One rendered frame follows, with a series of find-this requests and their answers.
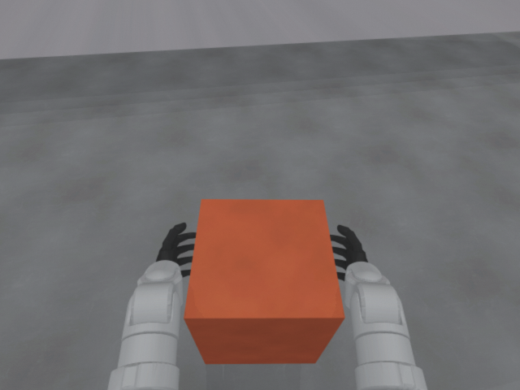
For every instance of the robot right forearm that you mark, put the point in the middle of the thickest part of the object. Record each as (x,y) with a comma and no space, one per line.
(385,359)

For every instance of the robot left hand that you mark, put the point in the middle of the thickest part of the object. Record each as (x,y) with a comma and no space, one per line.
(170,251)

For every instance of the robot left forearm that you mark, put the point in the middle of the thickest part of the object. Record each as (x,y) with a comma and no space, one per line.
(147,359)

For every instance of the robot right hand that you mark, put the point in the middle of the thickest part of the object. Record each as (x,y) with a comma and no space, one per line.
(352,253)

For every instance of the carton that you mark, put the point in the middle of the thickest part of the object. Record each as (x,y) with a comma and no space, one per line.
(263,287)

